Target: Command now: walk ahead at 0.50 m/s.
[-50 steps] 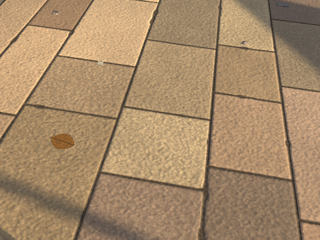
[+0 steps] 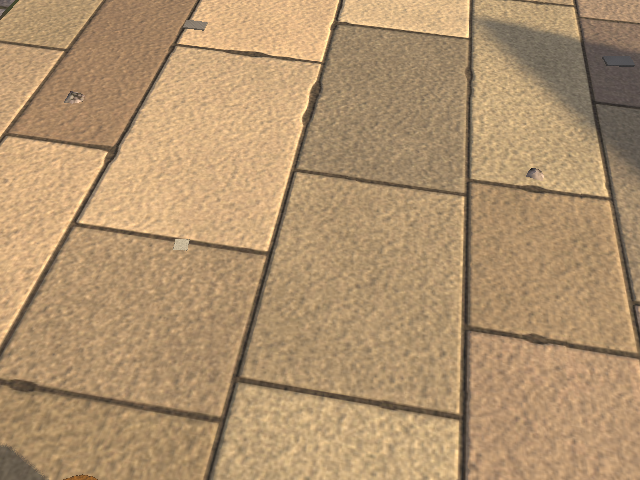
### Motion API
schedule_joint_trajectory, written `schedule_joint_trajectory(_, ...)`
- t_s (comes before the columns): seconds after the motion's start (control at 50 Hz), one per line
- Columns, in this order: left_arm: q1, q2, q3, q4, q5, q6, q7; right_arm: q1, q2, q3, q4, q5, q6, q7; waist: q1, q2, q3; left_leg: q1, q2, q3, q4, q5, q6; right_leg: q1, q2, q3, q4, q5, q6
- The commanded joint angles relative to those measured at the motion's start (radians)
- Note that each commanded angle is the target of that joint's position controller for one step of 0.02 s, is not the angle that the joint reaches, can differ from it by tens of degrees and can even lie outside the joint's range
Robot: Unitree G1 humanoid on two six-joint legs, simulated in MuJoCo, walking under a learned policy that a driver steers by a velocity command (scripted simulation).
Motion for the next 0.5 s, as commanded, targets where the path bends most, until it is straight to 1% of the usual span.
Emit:
schedule_joint_trajectory(0.02, 0.033, 0.057, 0.016, -0.052, 0.008, 0.008, 0.007, -0.015, -0.132, -0.035, -0.044, 0.004, -0.030, -0.003, 0.028, 0.112, -0.051, 0.106, 0.270, -0.265, -0.264, 0.166, 0.193, -0.121, -0.067, 0.034, -0.061, 0.082, 0.026)
schedule_joint_trajectory(0.06, -0.038, 0.047, 0.013, -0.075, 0.016, 0.010, 0.009, 0.007, -0.149, -0.040, -0.023, 0.004, -0.030, -0.010, 0.014, 0.092, -0.023, 0.111, 0.260, -0.214, -0.284, 0.206, 0.189, -0.164, -0.071, 0.031, -0.177, 0.186, 0.043)
schedule_joint_trajectory(0.08, -0.069, 0.040, 0.010, -0.082, 0.017, 0.007, 0.007, 0.016, -0.152, -0.041, -0.015, 0.005, -0.027, -0.014, 0.005, 0.088, -0.016, 0.117, 0.246, -0.186, -0.289, 0.209, 0.178, -0.164, -0.067, 0.026, -0.246, 0.249, 0.045)
schedule_joint_trajectory(0.12, -0.119, 0.025, 0.004, -0.089, 0.009, 0.001, -0.003, 0.024, -0.164, -0.043, -0.003, 0.004, -0.023, -0.020, -0.016, 0.097, -0.006, 0.128, 0.225, -0.115, -0.299, 0.197, 0.150, -0.140, -0.049, 0.008, -0.375, 0.369, 0.040)
schedule_joint_trajectory(0.16, -0.183, 0.018, -0.001, -0.105, 0.003, -0.003, -0.012, 0.057, -0.177, -0.046, 0.019, 0.005, -0.022, -0.024, -0.047, 0.092, 0.009, 0.151, 0.232, -0.076, -0.308, 0.173, 0.136, -0.118, -0.030, -0.012, -0.461, 0.439, 0.031)
schedule_joint_trajectory(0.22, -0.253, 0.024, 0.000, -0.140, -0.006, -0.003, -0.026, 0.102, -0.185, -0.051, 0.057, 0.009, -0.012, -0.026, -0.073, 0.087, 0.034, 0.256, 0.278, -0.048, -0.290, 0.170, 0.125, -0.155, -0.013, 0.001, -0.526, 0.422, 0.004)
schedule_joint_trajectory(0.26, -0.279, 0.032, 0.003, -0.163, -0.005, -0.003, -0.037, 0.105, -0.187, -0.056, 0.072, 0.013, 0.000, -0.030, -0.071, 0.085, 0.042, 0.337, 0.307, -0.033, -0.254, 0.212, 0.110, -0.185, -0.003, 0.003, -0.552, 0.355, -0.022)
schedule_joint_trajectory(0.28, -0.280, 0.036, 0.005, -0.171, -0.003, -0.003, -0.043, 0.101, -0.191, -0.058, 0.075, 0.016, 0.007, -0.034, -0.065, 0.090, 0.040, 0.369, 0.317, -0.023, -0.225, 0.272, 0.100, -0.183, 0.006, -0.009, -0.559, 0.310, -0.036)
schedule_joint_trajectory(0.3, -0.264, 0.044, 0.010, -0.175, 0.000, -0.003, -0.047, 0.088, -0.199, -0.062, 0.074, 0.017, 0.014, -0.038, -0.050, 0.100, 0.025, 0.389, 0.320, -0.007, -0.179, 0.396, 0.087, -0.149, 0.024, -0.031, -0.564, 0.261, -0.052)
schedule_joint_trajectory(0.32, -0.224, 0.062, 0.020, -0.172, 0.003, -0.002, -0.049, 0.074, -0.212, -0.065, 0.070, 0.017, 0.020, -0.043, -0.024, 0.117, -0.012, 0.401, 0.314, 0.012, -0.102, 0.582, 0.072, -0.076, 0.057, -0.065, -0.560, 0.214, -0.070)
schedule_joint_trajectory(0.34, -0.120, 0.091, 0.040, -0.151, 0.004, 0.001, -0.047, 0.055, -0.219, -0.066, 0.063, 0.016, 0.031, -0.050, 0.037, 0.119, -0.080, 0.385, 0.290, 0.049, 0.046, 0.746, 0.048, 0.069, 0.099, -0.102, -0.579, 0.210, -0.093)
schedule_joint_trajectory(0.36, 0.036, 0.146, 0.072, -0.109, 0.001, 0.005, -0.038, 0.060, -0.202, -0.058, 0.051, 0.010, 0.038, -0.061, 0.106, 0.092, -0.172, 0.281, 0.244, 0.089, 0.262, 0.748, 0.012, 0.306, 0.124, -0.087, -0.595, 0.243, -0.127)
schedule_joint_trajectory(0.38, 0.173, 0.260, 0.106, -0.096, 0.004, 0.012, -0.022, 0.121, -0.138, -0.032, 0.006, -0.009, 0.023, -0.061, 0.118, -0.080, -0.303, -0.095, 0.152, 0.108, 0.641, 0.397, -0.050, 0.702, -0.102, 0.292, -0.584, 0.219, -0.261)
schedule_joint_trajectory(0.4, 0.164, 0.252, 0.097, -0.106, -0.016, 0.010, -0.023, 0.139, -0.071, -0.004, -0.004, -0.018, -0.009, -0.046, 0.082, -0.209, -0.411, -0.393, -0.032, -0.043, 0.905, -0.389, -0.092, 0.900, -0.259, 0.767, -0.767, 0.055, -0.396)
schedule_joint_trajectory(0.42, 0.159, 0.181, 0.074, -0.110, -0.010, 0.007, -0.023, 0.062, -0.155, -0.024, -0.017, 0.019, -0.042, -0.026, 0.124, -0.130, -0.359, -0.507, 0.036, -0.173, 0.965, -0.373, -0.065, 0.877, -0.243, 0.715, -0.815, -0.022, -0.350)
schedule_joint_trajectory(0.44, 0.119, 0.149, 0.066, -0.116, -0.002, 0.004, -0.020, -0.016, -0.166, -0.023, -0.044, 0.042, -0.060, -0.019, 0.117, -0.072, -0.237, -0.534, 0.078, -0.154, 0.931, -0.299, -0.045, 0.753, -0.206, 0.576, -0.819, 0.026, -0.312)
schedule_joint_trajectory(0.46, 0.061, 0.130, 0.060, -0.125, 0.002, 0.003, -0.019, -0.047, -0.158, -0.022, -0.051, 0.025, -0.067, -0.023, 0.078, 0.018, -0.146, -0.503, 0.116, -0.145, 0.832, -0.232, -0.043, 0.599, -0.166, 0.475, -0.834, 0.124, -0.285)
schedule_joint_trajectory(0.48, 0.013, 0.100, 0.050, -0.140, 0.009, 0.001, -0.015, -0.053, -0.168, -0.031, -0.050, 0.002, -0.062, -0.030, 0.044, 0.024, -0.109, -0.435, 0.146, -0.146, 0.747, -0.188, -0.050, 0.487, -0.137, 0.407, -0.853, 0.225, -0.269)
schedule_joint_trajectory(0.5, -0.014, 0.095, 0.047, -0.155, 0.016, 0.002, -0.012, -0.041, -0.163, -0.034, -0.052, -0.007, -0.051, -0.031, 0.017, -0.001, -0.092, -0.380, 0.153, -0.147, 0.715, -0.166, -0.060, 0.412, -0.116, 0.385, -0.876, 0.289, -0.272)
